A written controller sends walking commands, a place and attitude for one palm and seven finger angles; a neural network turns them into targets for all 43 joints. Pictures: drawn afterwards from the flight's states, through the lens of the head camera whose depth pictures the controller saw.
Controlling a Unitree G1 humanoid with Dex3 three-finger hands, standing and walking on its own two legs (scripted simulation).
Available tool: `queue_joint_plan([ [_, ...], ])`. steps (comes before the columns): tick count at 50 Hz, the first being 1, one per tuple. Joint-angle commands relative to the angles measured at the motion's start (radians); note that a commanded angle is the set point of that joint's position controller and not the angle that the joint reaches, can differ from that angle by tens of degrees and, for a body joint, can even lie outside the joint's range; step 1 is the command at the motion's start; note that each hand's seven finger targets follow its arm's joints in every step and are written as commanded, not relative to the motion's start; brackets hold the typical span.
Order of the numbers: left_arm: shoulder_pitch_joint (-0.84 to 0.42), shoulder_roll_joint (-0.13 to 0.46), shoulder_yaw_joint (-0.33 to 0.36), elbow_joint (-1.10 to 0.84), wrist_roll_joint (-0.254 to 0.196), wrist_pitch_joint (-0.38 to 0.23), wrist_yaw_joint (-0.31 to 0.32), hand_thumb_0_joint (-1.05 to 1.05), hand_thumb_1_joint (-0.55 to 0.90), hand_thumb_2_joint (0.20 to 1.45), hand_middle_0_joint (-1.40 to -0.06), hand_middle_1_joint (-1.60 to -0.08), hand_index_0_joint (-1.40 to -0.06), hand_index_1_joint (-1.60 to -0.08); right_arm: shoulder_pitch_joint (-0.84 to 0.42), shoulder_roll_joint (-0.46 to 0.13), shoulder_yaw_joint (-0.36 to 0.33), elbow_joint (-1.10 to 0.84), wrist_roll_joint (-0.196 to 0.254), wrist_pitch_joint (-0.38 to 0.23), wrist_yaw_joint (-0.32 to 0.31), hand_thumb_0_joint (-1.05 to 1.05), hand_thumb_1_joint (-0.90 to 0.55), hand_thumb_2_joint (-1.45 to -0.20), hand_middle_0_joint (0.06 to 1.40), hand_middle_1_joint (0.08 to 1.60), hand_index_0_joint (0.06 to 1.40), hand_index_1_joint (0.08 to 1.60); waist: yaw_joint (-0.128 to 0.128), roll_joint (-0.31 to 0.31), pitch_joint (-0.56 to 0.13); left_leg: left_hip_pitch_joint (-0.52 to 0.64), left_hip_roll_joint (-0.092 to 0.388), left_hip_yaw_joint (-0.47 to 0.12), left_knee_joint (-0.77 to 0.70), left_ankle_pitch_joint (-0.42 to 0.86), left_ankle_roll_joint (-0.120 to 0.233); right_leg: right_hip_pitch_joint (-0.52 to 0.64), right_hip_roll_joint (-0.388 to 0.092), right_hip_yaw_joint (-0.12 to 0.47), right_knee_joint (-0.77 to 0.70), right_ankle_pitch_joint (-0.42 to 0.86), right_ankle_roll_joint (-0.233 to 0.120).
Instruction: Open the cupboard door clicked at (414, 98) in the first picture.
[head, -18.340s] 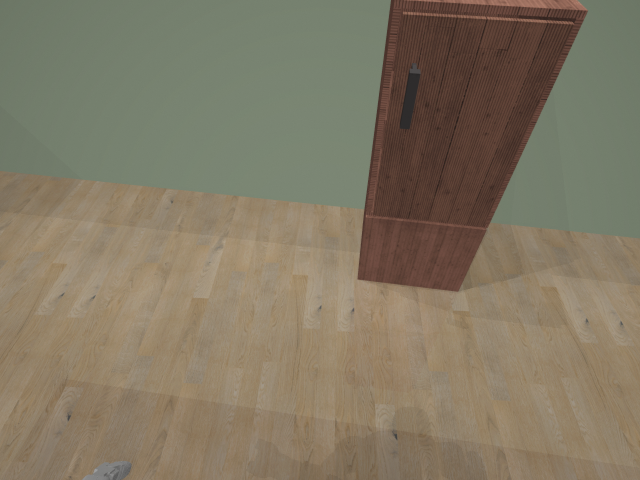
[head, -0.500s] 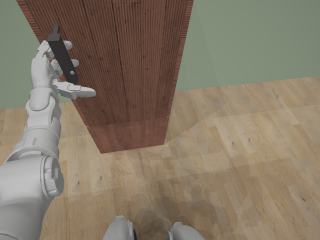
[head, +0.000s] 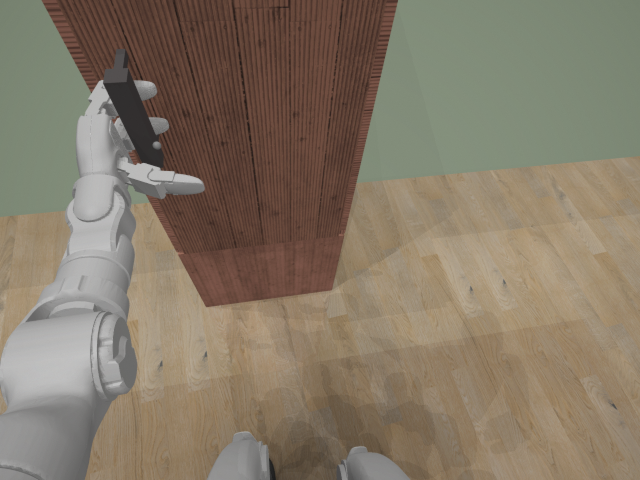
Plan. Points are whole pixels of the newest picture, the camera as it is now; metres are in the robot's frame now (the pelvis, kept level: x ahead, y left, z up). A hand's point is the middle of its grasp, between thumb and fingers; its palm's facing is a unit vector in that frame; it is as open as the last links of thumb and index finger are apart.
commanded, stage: close the thumb around the handle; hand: left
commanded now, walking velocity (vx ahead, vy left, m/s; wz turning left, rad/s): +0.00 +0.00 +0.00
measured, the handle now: (138, 112) +0.56 +0.20 +0.10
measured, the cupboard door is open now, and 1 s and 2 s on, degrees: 0 0 49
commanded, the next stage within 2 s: pull the door open along its arc in 0.80 s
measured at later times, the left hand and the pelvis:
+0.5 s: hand (155, 145) +0.50 +0.17 +0.10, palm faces +0.11 -0.99 -0.01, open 9.6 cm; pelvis +0.00 +0.01 +0.00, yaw +0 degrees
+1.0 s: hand (155, 145) +0.51 +0.17 +0.10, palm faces +0.11 -0.99 -0.01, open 6.0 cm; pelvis +0.00 +0.00 +0.00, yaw +0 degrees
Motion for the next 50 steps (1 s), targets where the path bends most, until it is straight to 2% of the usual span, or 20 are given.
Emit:
queue_joint_plan([
  [1,-0.47,0.198,0.015,-0.224,-0.011,-0.077,-0.007,0.0,-0.5,0.3,-0.3,-1.2,-0.3,-1.2,0.159,-0.171,-0.061,-0.05,-0.006,-0.012,-0.009,0.0,-0.9,-0.9,0.2,0.3,0.2,0.3,-0.027,0.065,-0.445,0.497,-0.022,-0.082,-0.061,0.321,0.011,0.007,0.015,0.061,-0.136,0.383,0.028],
  [2,-0.456,0.209,0.026,-0.224,-0.01,-0.077,-0.008,0.0,-0.5,0.3,-0.3,-1.2,-0.3,-1.2,0.157,-0.171,-0.061,-0.052,-0.006,-0.013,-0.009,0.0,-0.9,-0.9,0.2,0.3,0.2,0.3,-0.019,0.058,-0.45,0.487,-0.025,-0.08,-0.06,0.316,0.011,0.019,0.015,0.062,-0.134,0.383,0.028],
  [5,-0.456,0.208,0.018,-0.192,-0.002,-0.07,-0.008,0.0,-0.5,0.3,-0.3,-1.2,-0.3,-1.2,0.159,-0.171,-0.059,-0.049,-0.005,-0.007,-0.01,0.0,-0.9,-0.9,0.2,0.3,0.2,0.3,-0.031,0.04,-0.413,0.465,-0.023,-0.081,-0.059,0.31,0.013,0.007,0.015,0.061,-0.135,0.382,0.03],
  [9,-0.45,0.216,0.036,-0.264,-0.005,-0.086,-0.006,0.0,-0.276,0.396,-0.316,-1.224,-0.316,-1.224,0.158,-0.17,-0.064,-0.058,-0.006,-0.005,-0.009,0.0,-0.9,-0.9,0.2,0.3,0.2,0.3,-0.007,0.102,-0.489,0.542,-0.019,-0.084,-0.06,0.376,0.005,0.012,0.016,0.057,-0.124,0.412,0.023],
  [11,-0.431,0.166,0.005,-0.282,-0.014,-0.093,-0.007,0.0,-0.164,0.444,-0.324,-1.236,-0.324,-1.236,0.151,-0.164,-0.065,-0.061,-0.006,-0.007,-0.005,0.0,-0.9,-0.9,0.2,0.3,0.2,0.3,-0.007,0.1,-0.487,0.571,-0.016,-0.089,-0.063,0.392,0.001,-0.002,0.021,0.046,-0.124,0.405,0.02],
  [13,-0.425,0.135,-0.02,-0.24,-0.013,-0.084,-0.003,0.0,-0.052,0.492,-0.332,-1.248,-0.332,-1.248,0.154,-0.165,-0.064,-0.053,-0.007,-0.003,-0.002,0.0,-0.9,-0.9,0.2,0.3,0.2,0.3,-0.025,0.083,-0.423,0.55,-0.015,-0.092,-0.067,0.37,0.002,-0.026,0.022,0.041,-0.132,0.384,0.021],
  [17,-0.443,0.179,0.002,-0.208,0.002,-0.067,0.01,0.0,0.172,0.588,-0.348,-1.272,-0.348,-1.272,0.158,-0.174,-0.064,-0.051,-0.006,0.001,-0.005,0.0,-0.9,-0.9,0.2,0.3,0.2,0.3,-0.029,0.042,-0.381,0.488,-0.019,-0.089,-0.078,0.296,0.007,-0.017,0.018,0.05,-0.144,0.346,0.025],
  [19,-0.444,0.171,0.003,-0.216,0.002,-0.075,0.011,0.0,0.284,0.636,-0.356,-1.284,-0.356,-1.284,0.156,-0.172,-0.066,-0.052,-0.006,-0.002,-0.005,0.0,-0.9,-0.9,0.2,0.3,0.2,0.3,-0.022,0.058,-0.412,0.514,-0.019,-0.092,-0.076,0.31,0.004,-0.024,0.018,0.048,-0.138,0.345,0.023],
  [23,-0.484,0.116,-0.04,-0.244,-0.002,-0.091,0.01,0.0,0.508,0.732,-0.372,-1.308,-0.372,-1.308,0.159,-0.167,-0.067,-0.048,-0.012,-0.006,-0.003,0.0,-0.9,-0.9,0.2,0.3,0.2,0.3,-0.036,0.078,-0.427,0.557,-0.014,-0.108,-0.072,0.335,0.001,-0.056,0.019,0.039,-0.129,0.336,0.019],
  [25,-0.465,0.122,-0.037,-0.245,0.002,-0.095,0.015,0.0,0.62,0.78,-0.38,-1.32,-0.38,-1.32,0.153,-0.169,-0.068,-0.046,-0.013,-0.008,-0.001,0.0,-0.9,-0.9,0.2,0.3,0.2,0.3,-0.027,0.094,-0.437,0.566,-0.012,-0.109,-0.072,0.331,-0.002,-0.065,0.019,0.038,-0.129,0.325,0.018],
  [28,-0.485,0.108,-0.048,-0.234,0.003,-0.096,0.02,0.0,0.788,0.852,-0.392,-1.338,-0.392,-1.338,0.159,-0.171,-0.068,-0.039,-0.015,-0.011,0.0,0.0,-0.9,-0.9,0.2,0.3,0.2,0.3,-0.043,0.067,-0.425,0.558,-0.013,-0.111,-0.07,0.315,0.002,-0.071,0.02,0.038,-0.133,0.316,0.019],
  [30,-0.486,0.14,-0.03,-0.232,0.006,-0.093,0.021,0.0,0.9,0.9,-0.4,-1.35,-0.4,-1.35,0.159,-0.174,-0.068,-0.039,-0.013,-0.008,-0.002,0.0,-0.9,-0.9,0.2,0.3,0.2,0.3,-0.036,0.07,-0.437,0.543,-0.015,-0.108,-0.07,0.318,0.002,-0.051,0.019,0.042,-0.129,0.329,0.02],
  [33,-0.502,0.11,-0.052,-0.234,0.003,-0.091,0.017,0.0,0.9,0.9,-0.4,-1.35,-0.4,-1.35,0.156,-0.169,-0.068,-0.04,-0.012,-0.01,-0.003,0.0,-0.9,-0.9,0.2,0.3,0.2,0.3,-0.044,0.085,-0.426,0.546,-0.018,-0.104,-0.068,0.307,0.004,-0.062,0.019,0.043,-0.135,0.322,0.02],
  [36,-0.473,0.176,-0.002,-0.188,0.002,-0.075,0.017,0.0,0.9,0.9,-0.4,-1.35,-0.4,-1.35,0.16,-0.179,-0.065,-0.037,-0.01,-0.007,-0.008,0.0,-0.9,-0.9,0.2,0.3,0.2,0.3,-0.038,0.036,-0.405,0.492,-0.02,-0.097,-0.071,0.276,0.008,-0.034,0.017,0.05,-0.145,0.317,0.025],
  [39,-0.502,0.176,-0.009,-0.221,0.006,-0.083,0.01,0.0,0.9,0.9,-0.4,-1.35,-0.4,-1.35,0.157,-0.173,-0.064,-0.04,-0.009,-0.008,-0.01,0.0,-0.9,-0.9,0.2,0.3,0.2,0.3,-0.034,0.082,-0.436,0.513,-0.022,-0.091,-0.07,0.291,0.008,-0.028,0.015,0.054,-0.14,0.333,0.024],
  [43,-0.451,0.205,0.015,-0.197,-0.002,-0.075,0.0,0.0,0.9,0.9,-0.4,-1.35,-0.4,-1.35,0.158,-0.176,-0.06,-0.049,-0.008,-0.005,-0.012,0.0,-0.9,-0.9,0.2,0.3,0.2,0.3,-0.025,0.061,-0.409,0.479,-0.025,-0.087,-0.07,0.292,0.01,0.001,0.017,0.057,-0.144,0.348,0.022],
  [44,-0.466,0.187,-0.002,-0.201,-0.002,-0.075,-0.002,0.0,0.9,0.9,-0.4,-1.35,-0.4,-1.35,0.151,-0.173,-0.059,-0.05,-0.006,-0.004,-0.012,0.0,-0.9,-0.9,0.2,0.3,0.2,0.3,-0.034,0.06,-0.409,0.478,-0.025,-0.084,-0.07,0.285,0.011,-0.007,0.015,0.058,-0.146,0.348,0.027],
  [46,-0.463,0.23,0.027,-0.201,0.002,-0.072,-0.005,0.0,0.9,0.9,-0.4,-1.35,-0.4,-1.35,0.157,-0.178,-0.06,-0.05,-0.005,-0.002,-0.015,0.0,-0.9,-0.9,0.2,0.3,0.2,0.3,-0.027,0.06,-0.409,0.473,-0.022,-0.085,-0.071,0.29,0.01,0.001,0.016,0.059,-0.143,0.351,0.026],
  [48,-0.431,0.214,0.023,-0.231,-0.004,-0.077,-0.01,0.0,0.9,0.9,-0.4,-1.35,-0.4,-1.35,0.156,-0.173,-0.06,-0.062,-0.007,0.0,-0.013,0.0,-0.9,-0.9,0.2,0.3,0.2,0.3,-0.01,0.09,-0.442,0.503,-0.026,-0.085,-0.073,0.321,0.009,0.016,0.016,0.056,-0.137,0.369,0.02],
  [50,-0.355,0.188,0.018,-0.226,-0.012,-0.072,-0.017,0.0,0.9,0.9,-0.4,-1.35,-0.4,-1.35,0.145,-0.169,-0.06,-0.071,-0.004,0.003,-0.011,0.0,-0.9,-0.9,0.2,0.3,0.2,0.3,0.005,0.078,-0.442,0.513,-0.024,-0.081,-0.076,0.334,0.005,0.02,0.018,0.049,-0.138,0.375,0.021],
])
